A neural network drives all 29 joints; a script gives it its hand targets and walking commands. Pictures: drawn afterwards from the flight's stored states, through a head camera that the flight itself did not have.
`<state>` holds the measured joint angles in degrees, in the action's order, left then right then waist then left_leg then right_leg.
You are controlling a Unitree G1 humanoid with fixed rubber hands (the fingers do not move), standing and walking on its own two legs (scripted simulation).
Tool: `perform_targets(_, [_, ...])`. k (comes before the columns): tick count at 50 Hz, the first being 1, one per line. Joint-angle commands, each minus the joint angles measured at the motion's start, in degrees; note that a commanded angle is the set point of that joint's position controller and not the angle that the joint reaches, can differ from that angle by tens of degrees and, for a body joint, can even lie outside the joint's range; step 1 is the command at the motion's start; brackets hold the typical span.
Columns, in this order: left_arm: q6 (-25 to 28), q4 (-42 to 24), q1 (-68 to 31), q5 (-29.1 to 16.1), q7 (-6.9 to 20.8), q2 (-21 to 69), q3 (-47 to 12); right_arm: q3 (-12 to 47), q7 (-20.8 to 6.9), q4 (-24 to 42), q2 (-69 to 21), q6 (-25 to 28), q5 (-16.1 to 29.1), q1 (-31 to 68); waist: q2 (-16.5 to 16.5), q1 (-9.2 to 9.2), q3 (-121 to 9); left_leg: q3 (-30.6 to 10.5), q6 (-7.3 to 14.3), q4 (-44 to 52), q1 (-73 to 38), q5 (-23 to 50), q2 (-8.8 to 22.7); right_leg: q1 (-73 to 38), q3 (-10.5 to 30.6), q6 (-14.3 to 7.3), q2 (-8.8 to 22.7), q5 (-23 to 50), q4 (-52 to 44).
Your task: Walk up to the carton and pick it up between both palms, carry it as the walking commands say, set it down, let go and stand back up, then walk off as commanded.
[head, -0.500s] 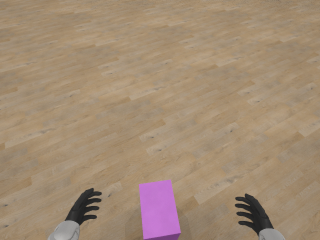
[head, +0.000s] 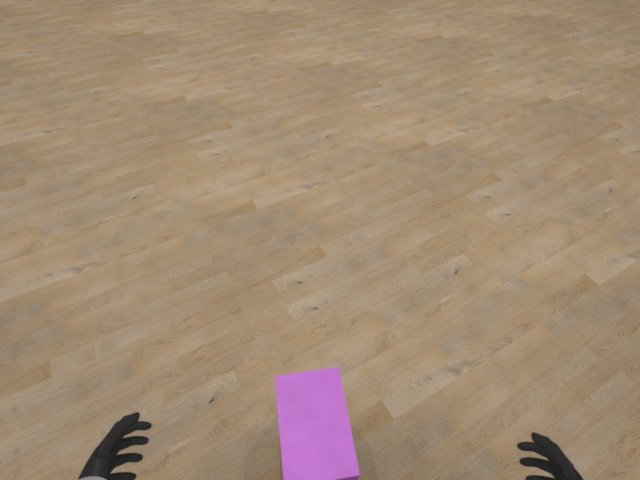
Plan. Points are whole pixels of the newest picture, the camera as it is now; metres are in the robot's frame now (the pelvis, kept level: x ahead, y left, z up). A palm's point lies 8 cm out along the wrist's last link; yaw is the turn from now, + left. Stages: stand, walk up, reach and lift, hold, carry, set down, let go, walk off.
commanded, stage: stand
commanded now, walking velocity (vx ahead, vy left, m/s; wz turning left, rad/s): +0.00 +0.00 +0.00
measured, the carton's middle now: (312, 437) +0.31 +0.02 -0.63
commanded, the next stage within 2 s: walk off in 1.60 s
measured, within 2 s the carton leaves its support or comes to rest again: neither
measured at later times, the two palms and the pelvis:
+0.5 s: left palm (94, 469) +0.14 +0.29 -0.10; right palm out of the picture +0.13 -0.29 -0.08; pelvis +0.02 +0.01 +0.01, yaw +0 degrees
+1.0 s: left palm out of the picture +0.10 +0.30 -0.10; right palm out of the picture +0.10 -0.30 -0.08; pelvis +0.00 +0.00 +0.01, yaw +0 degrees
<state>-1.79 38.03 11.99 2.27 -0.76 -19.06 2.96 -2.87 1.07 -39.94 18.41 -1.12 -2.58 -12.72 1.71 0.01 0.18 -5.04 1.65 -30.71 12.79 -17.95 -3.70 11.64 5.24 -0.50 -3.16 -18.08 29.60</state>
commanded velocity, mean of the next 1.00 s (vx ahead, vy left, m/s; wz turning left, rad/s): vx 0.00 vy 0.00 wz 0.00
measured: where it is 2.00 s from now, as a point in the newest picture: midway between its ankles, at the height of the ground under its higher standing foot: outside the picture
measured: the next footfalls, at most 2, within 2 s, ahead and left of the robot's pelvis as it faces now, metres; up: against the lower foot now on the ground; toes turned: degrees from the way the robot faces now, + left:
none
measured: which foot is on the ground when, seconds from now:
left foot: down 0.00-1.00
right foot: down 0.00-1.00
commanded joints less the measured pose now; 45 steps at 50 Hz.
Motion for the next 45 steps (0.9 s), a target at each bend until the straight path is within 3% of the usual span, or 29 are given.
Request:
perform_targets(1, [1.92,-2.09,-3.3,-0.23,-0.5,-7.09,1.38,-1.62,0.4,2.31,7.88,1.43,0.42,3.22,-2.61,0.39,-3.47,-4.69,-0.74,5.14,-0.64,13.95,6.26,-2.84,3.61,-0.03,5.11,13.63,-3.45])
perform_targets(7, [1.88,1.48,-2.73,-0.52,-1.05,-8.13,0.91,-1.3,0.85,-0.95,9.27,1.28,0.74,2.93,-2.44,0.55,-4.14,-4.31,-0.79,4.37,-3.9,23.72,6.78,-4.28,3.35,-0.17,5.61,20.51,-3.12])
perform_targets(16, [1.91,4.98,-3.61,-0.63,-1.52,-8.71,0.4,-0.99,1.27,-4.2,9.88,1.35,1.03,3.57,-1.97,0.38,-4.13,-4.38,-0.76,5.56,-6.16,28.89,7.19,-6.14,3.21,0.01,6.19,24.79,-4.13])
perform_targets(45, [2.69,12.53,-5.32,-0.79,-1.01,-10.63,-0.16,-0.2,0.68,-11.97,11.76,2.08,1.27,6.13,-1.67,0.25,-0.48,-5.99,-0.12,12.0,-6.04,16.79,7.9,-6.48,4.75,-0.2,7.53,15.85,-11.03])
